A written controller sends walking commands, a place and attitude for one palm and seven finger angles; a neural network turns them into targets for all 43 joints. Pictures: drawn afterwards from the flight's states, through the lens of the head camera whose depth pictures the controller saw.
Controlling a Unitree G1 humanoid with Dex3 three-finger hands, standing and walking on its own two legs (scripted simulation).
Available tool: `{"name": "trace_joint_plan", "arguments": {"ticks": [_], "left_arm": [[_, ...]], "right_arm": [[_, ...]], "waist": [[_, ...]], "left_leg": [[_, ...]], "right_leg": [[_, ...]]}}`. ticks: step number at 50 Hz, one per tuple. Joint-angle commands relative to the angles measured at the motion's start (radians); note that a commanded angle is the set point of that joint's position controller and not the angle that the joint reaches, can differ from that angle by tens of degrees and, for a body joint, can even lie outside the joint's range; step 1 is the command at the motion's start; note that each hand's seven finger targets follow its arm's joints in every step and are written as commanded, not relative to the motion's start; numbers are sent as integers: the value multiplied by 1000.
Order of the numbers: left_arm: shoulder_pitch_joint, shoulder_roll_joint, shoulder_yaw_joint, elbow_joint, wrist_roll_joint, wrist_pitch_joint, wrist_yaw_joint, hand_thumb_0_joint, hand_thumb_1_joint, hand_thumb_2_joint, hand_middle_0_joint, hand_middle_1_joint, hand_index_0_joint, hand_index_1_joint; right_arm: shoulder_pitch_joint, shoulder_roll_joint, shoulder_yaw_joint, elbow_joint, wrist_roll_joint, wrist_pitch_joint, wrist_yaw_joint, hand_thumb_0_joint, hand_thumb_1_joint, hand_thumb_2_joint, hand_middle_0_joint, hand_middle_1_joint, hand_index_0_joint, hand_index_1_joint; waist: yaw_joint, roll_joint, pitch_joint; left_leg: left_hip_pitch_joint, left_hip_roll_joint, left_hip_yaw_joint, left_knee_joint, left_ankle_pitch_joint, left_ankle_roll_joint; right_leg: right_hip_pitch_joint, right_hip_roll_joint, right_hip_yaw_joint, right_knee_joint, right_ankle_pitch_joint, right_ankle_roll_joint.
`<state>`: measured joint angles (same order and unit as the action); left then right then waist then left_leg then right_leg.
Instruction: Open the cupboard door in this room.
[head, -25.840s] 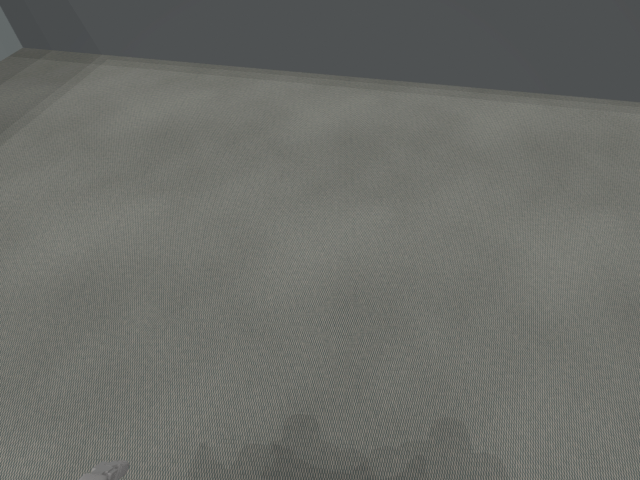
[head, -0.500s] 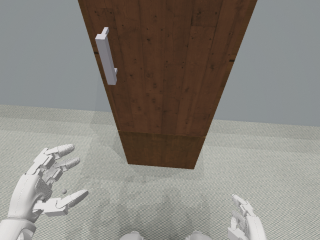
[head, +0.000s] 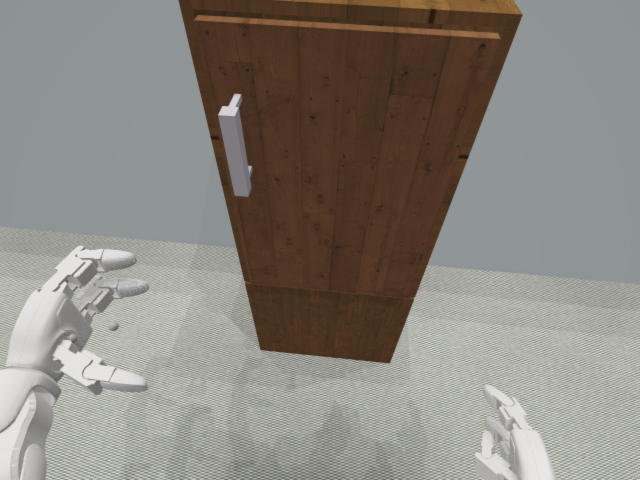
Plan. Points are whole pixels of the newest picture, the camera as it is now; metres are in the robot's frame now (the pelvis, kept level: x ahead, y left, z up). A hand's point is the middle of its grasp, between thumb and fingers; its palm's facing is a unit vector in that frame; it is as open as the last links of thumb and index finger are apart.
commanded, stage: raise the hand with hooked fingers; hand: left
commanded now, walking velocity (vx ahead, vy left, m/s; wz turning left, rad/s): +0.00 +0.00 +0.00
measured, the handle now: (239, 146) +0.56 +0.17 +0.11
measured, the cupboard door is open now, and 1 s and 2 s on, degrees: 0 0 0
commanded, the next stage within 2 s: move the hooked fingers beside the handle in 0.80 s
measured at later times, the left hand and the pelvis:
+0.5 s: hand (107, 274) +0.30 +0.26 +0.13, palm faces +0.00 -1.00 -0.03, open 14.0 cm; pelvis +0.00 -0.01 +0.01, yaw -1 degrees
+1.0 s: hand (106, 277) +0.30 +0.26 +0.12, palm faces +0.02 -1.00 -0.01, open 14.0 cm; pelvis +0.00 -0.01 +0.01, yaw -1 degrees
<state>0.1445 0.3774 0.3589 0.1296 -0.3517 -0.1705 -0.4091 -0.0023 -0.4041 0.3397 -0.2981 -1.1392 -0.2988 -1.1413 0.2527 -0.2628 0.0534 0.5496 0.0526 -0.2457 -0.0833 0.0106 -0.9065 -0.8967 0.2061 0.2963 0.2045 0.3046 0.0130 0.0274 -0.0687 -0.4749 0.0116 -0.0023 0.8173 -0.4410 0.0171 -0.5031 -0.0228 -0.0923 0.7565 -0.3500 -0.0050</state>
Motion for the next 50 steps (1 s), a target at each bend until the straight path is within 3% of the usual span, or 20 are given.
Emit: {"name": "trace_joint_plan", "arguments": {"ticks": [1,3,8,14,15,17,19,21,23,28,30,32,33,34,39,42,43,45,48,50], "left_arm": [[-235,239,129,-157,-33,-34,-25,0,-500,300,-300,-1200,-300,-1200],[-291,250,127,-126,-33,-24,-39,0,-500,300,-300,-1200,-300,-1200],[-402,297,149,-60,-23,1,-57,0,-500,300,-300,-1200,-300,-1200],[-513,356,189,3,-26,17,-82,0,-500,300,-300,-1200,-300,-1200],[-532,353,181,19,-23,21,-85,0,-500,300,-300,-1200,-300,-1200],[-479,307,151,76,-21,36,-93,0,-500,300,-300,-1200,-300,-1200],[-449,308,154,94,-25,45,-106,0,-500,300,-300,-1200,-300,-1200],[-460,320,161,69,-21,45,-105,0,-500,300,-300,-1200,-300,-1200],[-472,338,177,38,-23,35,-94,0,-500,300,-300,-1200,-300,-1200],[-501,361,205,-26,-21,2,-63,0,-500,300,-300,-1200,-300,-1200],[-497,350,196,-27,-13,-5,-59,0,-500,300,-300,-1200,-300,-1200],[-498,334,179,-24,-9,-5,-59,0,-500,300,-300,-1200,-300,-1200],[-495,342,182,-12,-12,0,-62,0,-500,300,-300,-1200,-300,-1200],[-494,336,181,11,-14,7,-67,0,-500,300,-300,-1200,-300,-1200],[-514,336,173,0,-18,15,-81,0,-500,300,-300,-1200,-300,-1200],[-481,318,172,32,-23,18,-86,0,-500,300,-300,-1200,-300,-1200],[-486,323,172,44,-28,20,-89,0,-500,300,-300,-1200,-300,-1200],[-504,320,165,34,-23,18,-91,0,-500,300,-300,-1200,-300,-1200],[-577,336,161,59,-15,17,-84,0,-500,300,-300,-1200,-300,-1200],[-638,329,145,67,-7,8,-83,0,-500,300,-300,-1200,-300,-1200]], "right_arm": [[-44,-143,-57,-136,4,-49,-19,0,-900,-900,200,300,200,300],[-48,-146,-53,-132,5,-47,-22,0,-900,-900,200,300,200,300],[-52,-147,-47,-127,6,-39,-32,0,-900,-900,200,300,200,300],[-53,-148,-44,-122,10,-30,-41,0,-900,-900,200,300,200,300],[-53,-149,-43,-119,11,-29,-43,0,-900,-900,200,300,200,300],[-44,-149,-46,-121,13,-28,-40,0,-900,-900,200,300,200,300],[-40,-154,-50,-130,12,-25,-33,0,-900,-900,200,300,200,300],[-44,-156,-52,-136,11,-22,-27,0,-900,-900,200,300,200,300],[-46,-154,-52,-140,7,-21,-23,0,-900,-900,200,300,200,300],[-45,-148,-54,-139,3,-22,-27,0,-900,-900,200,300,200,300],[-39,-144,-53,-136,5,-21,-29,0,-900,-900,200,300,200,300],[-41,-142,-54,-131,7,-24,-33,0,-900,-900,200,300,200,300],[-36,-147,-54,-130,4,-23,-35,0,-900,-900,200,300,200,300],[-40,-148,-53,-130,6,-22,-36,0,-900,-900,200,300,200,300],[-43,-147,-51,-129,7,-22,-38,0,-900,-900,200,300,200,300],[-38,-147,-53,-128,8,-21,-38,0,-900,-900,200,300,200,300],[-37,-149,-50,-127,5,-19,-35,0,-900,-900,200,300,200,300],[-45,-147,-51,-129,9,-19,-35,0,-900,-900,200,300,200,300],[-32,-152,-50,-118,6,-13,-40,0,-900,-900,200,300,200,300],[-33,-149,-50,-114,7,-12,-43,0,-900,-900,200,300,200,300]], "waist": [[4,48,-176],[3,54,-146],[6,58,-146],[5,39,-180],[5,57,-169],[6,31,-151],[14,-1,-157],[16,33,-164],[21,18,-155],[19,49,-189],[15,69,-211],[8,98,-187],[8,46,-172],[6,36,-165],[6,57,-182],[6,27,-185],[9,10,-165],[6,45,-172],[-6,21,-163],[-15,47,-185]], "left_leg": [[74,-11,-36,-172,329,-6],[82,-12,-34,-180,317,-4],[106,-13,-38,-212,292,-3],[134,-15,-26,-234,301,3],[136,-15,-28,-241,300,1],[130,-15,-27,-246,303,1],[121,-17,-18,-241,310,5],[120,-19,-14,-241,302,4],[113,-18,-15,-238,303,4],[127,-17,-5,-234,308,6],[136,-18,-4,-240,318,6],[146,-17,-4,-245,310,4],[138,-15,-6,-242,308,7],[123,-15,-6,-245,290,7],[142,-17,-8,-242,307,7],[132,-17,-5,-238,319,5],[123,-16,-8,-236,319,5],[127,-18,-8,-240,304,3],[123,-15,-9,-232,301,4],[132,-17,-12,-234,289,3]], "right_leg": [[167,32,25,-106,236,-21],[167,36,31,-120,226,-25],[186,33,36,-150,193,-28],[236,28,53,-183,216,-24],[229,27,50,-184,212,-25],[217,27,43,-186,216,-24],[235,25,52,-186,235,-23],[225,23,55,-187,225,-23],[240,24,62,-189,222,-26],[260,24,77,-189,232,-24],[267,24,71,-184,248,-22],[245,25,66,-189,240,-22],[250,27,70,-193,241,-22],[247,26,73,-197,225,-20],[249,26,69,-194,247,-21],[248,26,66,-190,267,-17],[249,28,67,-189,268,-22],[240,26,67,-187,249,-21],[224,29,68,-188,245,-21],[216,26,68,-185,232,-21]]}}
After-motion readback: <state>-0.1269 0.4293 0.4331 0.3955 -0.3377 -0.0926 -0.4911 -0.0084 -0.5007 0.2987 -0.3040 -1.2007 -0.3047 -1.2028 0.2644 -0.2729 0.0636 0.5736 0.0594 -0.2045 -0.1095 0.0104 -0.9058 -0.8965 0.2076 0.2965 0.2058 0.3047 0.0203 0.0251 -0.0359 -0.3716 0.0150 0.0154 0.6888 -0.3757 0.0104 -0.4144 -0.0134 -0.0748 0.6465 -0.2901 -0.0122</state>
